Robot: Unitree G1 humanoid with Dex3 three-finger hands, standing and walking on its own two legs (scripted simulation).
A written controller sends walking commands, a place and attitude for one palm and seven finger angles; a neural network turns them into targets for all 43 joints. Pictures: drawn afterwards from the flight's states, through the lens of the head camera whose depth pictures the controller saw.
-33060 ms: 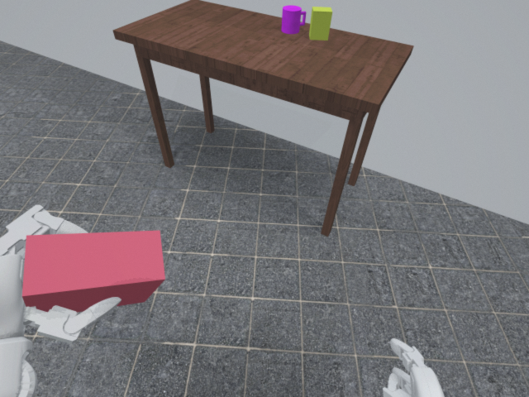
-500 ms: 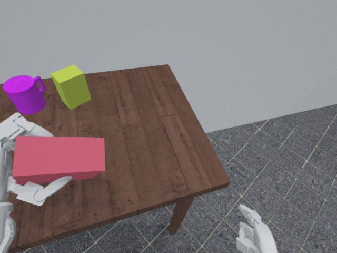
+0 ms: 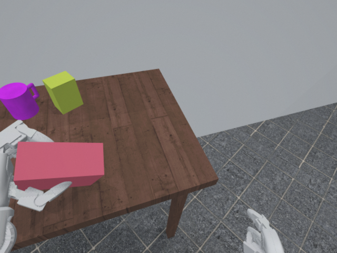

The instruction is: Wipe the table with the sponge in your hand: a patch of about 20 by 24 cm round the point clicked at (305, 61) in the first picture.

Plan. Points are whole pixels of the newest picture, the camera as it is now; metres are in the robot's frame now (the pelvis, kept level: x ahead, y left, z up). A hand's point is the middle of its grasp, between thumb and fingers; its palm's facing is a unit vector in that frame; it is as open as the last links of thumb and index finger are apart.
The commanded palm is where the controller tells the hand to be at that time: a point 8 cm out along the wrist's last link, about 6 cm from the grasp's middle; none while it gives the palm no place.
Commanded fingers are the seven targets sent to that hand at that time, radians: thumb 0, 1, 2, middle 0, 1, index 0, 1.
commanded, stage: shuffle to correct the standing spot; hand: left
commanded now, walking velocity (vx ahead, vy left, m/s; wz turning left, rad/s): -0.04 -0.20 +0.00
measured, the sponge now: (73, 166) +0.24 +0.21 +0.13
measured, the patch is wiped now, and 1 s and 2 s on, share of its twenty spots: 0.00 0.00 0.00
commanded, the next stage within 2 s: come to a stop and stand still in 0.46 s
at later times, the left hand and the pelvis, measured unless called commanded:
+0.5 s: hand (78, 166) +0.22 +0.19 +0.16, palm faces +0.31 -0.86 -0.40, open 10.0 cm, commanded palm +0.16 +0.23 +0.17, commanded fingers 0.00 0.10 1.30 -1.20 -1.60 -1.20 -1.60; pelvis +0.00 -0.05 +0.00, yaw -1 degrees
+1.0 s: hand (54, 167) +0.22 +0.23 +0.15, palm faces +0.38 -0.84 -0.38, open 10.0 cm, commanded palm +0.16 +0.26 +0.17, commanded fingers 0.00 0.10 1.30 -1.20 -1.60 -1.20 -1.60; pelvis +0.01 -0.02 +0.00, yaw +1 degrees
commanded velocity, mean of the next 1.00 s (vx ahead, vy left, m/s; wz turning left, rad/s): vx -0.02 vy -0.09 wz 0.00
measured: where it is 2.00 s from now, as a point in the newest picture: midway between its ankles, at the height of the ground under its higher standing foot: outside the picture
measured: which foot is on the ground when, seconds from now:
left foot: down 0.00-1.00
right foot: down 0.00-1.00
